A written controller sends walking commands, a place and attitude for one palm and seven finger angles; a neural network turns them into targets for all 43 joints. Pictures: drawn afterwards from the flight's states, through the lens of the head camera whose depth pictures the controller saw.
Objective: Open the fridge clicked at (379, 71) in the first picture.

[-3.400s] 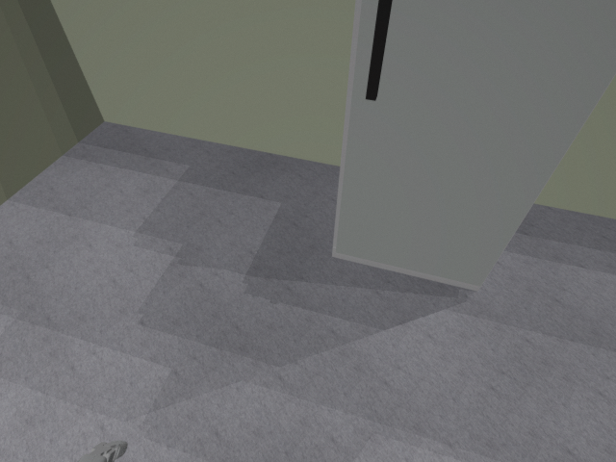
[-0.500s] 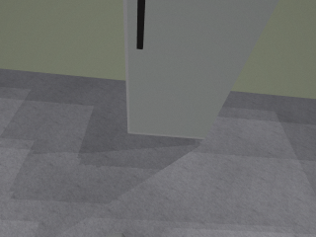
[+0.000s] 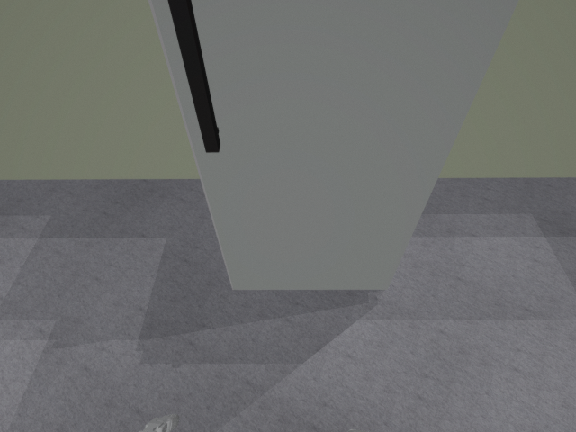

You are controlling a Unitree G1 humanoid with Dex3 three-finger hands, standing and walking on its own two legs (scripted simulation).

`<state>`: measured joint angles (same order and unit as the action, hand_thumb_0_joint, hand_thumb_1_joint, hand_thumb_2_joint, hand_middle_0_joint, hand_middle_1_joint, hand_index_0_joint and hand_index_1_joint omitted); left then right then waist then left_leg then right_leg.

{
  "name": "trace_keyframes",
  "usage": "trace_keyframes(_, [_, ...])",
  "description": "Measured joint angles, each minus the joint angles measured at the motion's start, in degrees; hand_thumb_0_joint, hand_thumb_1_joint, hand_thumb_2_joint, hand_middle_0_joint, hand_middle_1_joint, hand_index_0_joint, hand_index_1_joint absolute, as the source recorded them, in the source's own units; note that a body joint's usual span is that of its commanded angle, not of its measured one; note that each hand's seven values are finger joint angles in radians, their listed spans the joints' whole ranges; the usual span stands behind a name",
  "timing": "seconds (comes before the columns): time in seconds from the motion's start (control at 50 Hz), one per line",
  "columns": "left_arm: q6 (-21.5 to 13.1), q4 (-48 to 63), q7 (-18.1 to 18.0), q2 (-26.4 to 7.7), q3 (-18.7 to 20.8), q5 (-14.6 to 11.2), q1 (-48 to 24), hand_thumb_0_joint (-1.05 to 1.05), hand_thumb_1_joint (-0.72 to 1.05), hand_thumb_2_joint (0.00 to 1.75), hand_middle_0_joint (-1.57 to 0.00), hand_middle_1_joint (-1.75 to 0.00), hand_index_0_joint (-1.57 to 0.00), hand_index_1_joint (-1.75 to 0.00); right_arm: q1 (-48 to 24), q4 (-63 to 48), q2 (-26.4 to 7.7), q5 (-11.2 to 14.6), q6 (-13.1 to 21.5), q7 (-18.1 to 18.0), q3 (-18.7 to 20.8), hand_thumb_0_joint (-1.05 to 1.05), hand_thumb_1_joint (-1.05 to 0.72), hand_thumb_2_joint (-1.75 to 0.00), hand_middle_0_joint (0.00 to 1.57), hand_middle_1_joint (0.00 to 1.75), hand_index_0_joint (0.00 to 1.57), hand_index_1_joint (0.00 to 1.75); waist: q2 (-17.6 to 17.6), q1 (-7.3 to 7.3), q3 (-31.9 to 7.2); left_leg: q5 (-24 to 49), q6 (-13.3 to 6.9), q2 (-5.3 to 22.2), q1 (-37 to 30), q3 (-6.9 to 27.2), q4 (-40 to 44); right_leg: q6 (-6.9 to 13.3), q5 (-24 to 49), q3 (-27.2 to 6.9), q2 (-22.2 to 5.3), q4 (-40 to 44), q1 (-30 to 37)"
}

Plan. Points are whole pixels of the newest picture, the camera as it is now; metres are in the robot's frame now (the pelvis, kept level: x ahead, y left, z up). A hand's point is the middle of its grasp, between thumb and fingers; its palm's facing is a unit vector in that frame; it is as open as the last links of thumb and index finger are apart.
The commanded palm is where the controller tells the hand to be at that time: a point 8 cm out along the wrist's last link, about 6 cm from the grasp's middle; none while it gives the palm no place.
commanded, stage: take the last steps up to it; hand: left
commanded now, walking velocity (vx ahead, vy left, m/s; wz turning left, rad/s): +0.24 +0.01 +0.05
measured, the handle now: (189, 27) +0.63 +0.16 +0.25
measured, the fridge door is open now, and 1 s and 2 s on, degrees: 0 0 0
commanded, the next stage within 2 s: come to a stop and stand still in 0.18 s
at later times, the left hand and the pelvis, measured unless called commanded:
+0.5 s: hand out of the picture +0.13 +0.19 -0.17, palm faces +0.08 -0.99 -0.15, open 7.3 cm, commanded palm none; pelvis +0.15 +0.03 +0.02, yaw +0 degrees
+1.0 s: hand (198, 425) +0.16 +0.15 -0.14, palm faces +0.09 -0.96 -0.26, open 7.3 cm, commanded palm none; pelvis +0.12 -0.04 +0.02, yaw +1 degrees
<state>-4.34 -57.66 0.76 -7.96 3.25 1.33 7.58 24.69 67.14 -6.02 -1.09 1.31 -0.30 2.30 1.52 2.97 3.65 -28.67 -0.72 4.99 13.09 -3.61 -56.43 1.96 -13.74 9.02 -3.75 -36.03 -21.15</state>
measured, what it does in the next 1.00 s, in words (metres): walks ahead: left foot, then right foot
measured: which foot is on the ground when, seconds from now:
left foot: up 0.00-0.28, down 0.30-0.76, up 0.78-1.00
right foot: down 0.00-0.32, up 0.34-0.74, down 0.76-1.00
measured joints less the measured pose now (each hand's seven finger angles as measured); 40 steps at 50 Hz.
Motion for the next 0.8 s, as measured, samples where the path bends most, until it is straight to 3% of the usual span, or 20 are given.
trace_keyframes(0.04, [-0.2,-0.5,-0.8,0.5,0.5,-0.7,1.8,-0.01,0.92,0.90,-0.20,-0.29,-0.20,-0.30,-1.9,-0.6,-0.9,-0.1,-0.4,0.0,0.4,0.01,-0.91,-0.90,0.20,0.30,0.20,0.30,0.0,-0.95,-0.5,3.6,-0.5,0.2,6.0,0.5,-8.6,-0.3,-1.0,0.7,0.6,2.7,3.1])
trace_keyframes(0.08, [-0.5,-0.8,-1.9,-0.3,1.1,-0.7,3.5,-0.03,0.95,0.90,-0.20,-0.30,-0.20,-0.30,-4.2,-2.0,-1.7,-0.3,-0.6,-0.1,0.7,0.01,-0.91,-0.90,0.20,0.30,0.20,0.30,0.0,-1.58,-1.2,6.9,-0.2,1.0,10.8,0.3,-9.9,-0.4,-0.5,1.4,1.2,6.2,6.1])
trace_keyframes(0.16, [0.1,-2.9,-2.1,-1.6,0.5,0.1,7.0,-0.03,0.95,0.90,-0.20,-0.30,-0.20,-0.30,-9.3,-5.6,-3.4,-0.4,-0.5,-0.1,1.3,0.01,-0.91,-0.90,0.20,0.30,0.19,0.30,-0.3,-1.91,-2.3,10.1,1.0,2.0,15.3,-1.3,-0.3,-0.5,-0.5,2.0,1.9,11.1,10.4])
trace_keyframes(0.24, [0.9,-5.1,-1.6,-1.5,-0.2,0.2,10.0,-0.02,0.94,0.90,-0.19,-0.29,-0.20,-0.30,-13.2,-8.1,-4.0,-0.3,0.3,0.4,1.1,0.00,-0.91,-0.90,0.20,0.30,0.19,0.30,-0.8,-3.16,-2.3,12.7,1.2,1.7,13.9,-2.4,13.0,-1.6,-2.7,2.1,2.1,11.7,13.4])
trace_keyframes(0.3, [1.5,-6.4,-1.4,-1.3,-0.4,-0.1,12.5,-0.01,0.93,0.90,-0.19,-0.29,-0.20,-0.30,-14.5,-8.8,-4.0,-0.3,1.3,0.6,0.5,0.00,-0.91,-0.90,0.20,0.30,0.19,0.30,-1.4,-4.25,-2.4,17.3,0.4,0.6,9.1,-3.6,22.7,-3.0,-6.7,1.9,1.6,8.3,15.0])
trace_keyframes(0.34, [2.5,-7.3,-1.5,-1.6,-0.5,-0.6,13.2,-0.01,0.92,0.90,-0.19,-0.29,-0.20,-0.30,-15.3,-8.7,-2.9,-0.5,1.9,0.3,-0.1,0.00,-0.91,-0.90,0.20,0.30,0.19,0.30,-3.6,-4.77,-2.2,16.2,-1.9,-0.7,8.0,-4.9,21.5,-3.0,-11.6,-0.1,0.0,0.4,12.9])
trace_keyframes(0.38, [3.5,-8.0,-2.2,-1.6,-0.9,-0.8,13.0,0.00,0.92,0.90,-0.19,-0.29,-0.20,-0.30,-15.8,-8.4,-1.8,-0.4,1.8,-0.6,-1.2,0.00,-0.91,-0.90,0.20,0.30,0.19,0.30,-4.5,-5.20,-2.1,14.4,-2.4,-1.2,6.0,-5.9,21.9,-3.1,-16.8,-3.0,0.1,-7.9,9.7])
trace_keyframes(0.46, [4.8,-7.2,-2.6,-0.8,-1.4,-0.8,10.7,0.00,0.92,0.90,-0.19,-0.29,-0.20,-0.30,-17.4,-8.3,-0.5,0.5,0.8,-2.3,-1.4,-0.01,-0.93,-0.90,0.20,0.30,0.20,0.30,-4.0,-4.67,-0.7,16.1,-2.2,-1.7,2.5,-6.1,26.9,-3.7,-16.2,-5.1,0.1,-11.8,5.1])
trace_keyframes(0.62, [7.2,-0.9,-2.5,-2.8,1.0,-0.3,5.0,0.00,0.91,0.90,-0.19,-0.29,-0.20,-0.30,-19.7,-9.2,-2.2,-0.2,-2.1,-2.3,0.5,-0.02,-0.94,-0.90,0.21,0.30,0.20,0.30,-2.7,-3.88,2.3,18.1,-0.8,0.3,2.5,-5.5,28.8,-3.8,-12.5,-8.0,1.7,-20.9,-4.6])
trace_keyframes(0.68, [7.2,0.6,-2.4,-3.4,1.3,-0.3,4.1,0.00,0.91,0.90,-0.19,-0.29,-0.20,-0.30,-18.9,-9.0,-3.3,-0.6,-2.9,-1.8,1.2,-0.01,-0.93,-0.90,0.21,0.30,0.20,0.30,-1.9,-3.59,2.0,17.9,0.4,1.1,3.2,-5.1,27.4,-3.4,-10.6,-7.4,1.2,-15.1,-2.5])
trace_keyframes(0.74, [6.0,1.6,-2.4,-3.5,1.0,-0.2,4.6,0.00,0.91,0.90,-0.19,-0.29,-0.20,-0.30,-17.5,-8.9,-4.4,-0.5,-3.6,-1.2,1.8,-0.01,-0.92,-0.90,0.21,0.30,0.20,0.30,-1.1,-3.47,0.8,16.6,1.8,1.6,4.9,-4.8,23.7,-3.2,-4.2,-6.5,0.5,-2.5,3.2])
trace_keyframes(0.76, [5.3,1.8,-2.4,-3.8,0.8,0.1,5.3,0.00,0.91,0.90,-0.19,-0.29,-0.20,-0.30,-16.8,-9.1,-4.5,-0.3,-3.9,-1.0,1.9,0.00,-0.92,-0.90,0.21,0.30,0.20,0.30,-1.8,-3.60,-0.1,14.4,2.2,1.0,6.2,-5.1,21.3,-2.7,-1.9,-7.4,-0.3,1.1,4.3])
trace_keyframes(0.8, [5.2,1.0,-2.4,-2.5,0.0,0.4,5.1,0.00,0.91,0.90,-0.19,-0.29,-0.20,-0.30,-16.1,-9.0,-5.8,0.0,-4.8,-0.7,2.3,0.00,-0.91,-0.90,0.20,0.30,0.20,0.30,0.4,-3.32,-0.1,5.9,1.9,0.0,8.4,-1.4,15.1,-2.3,-2.8,-6.8,0.4,-1.0,3.5])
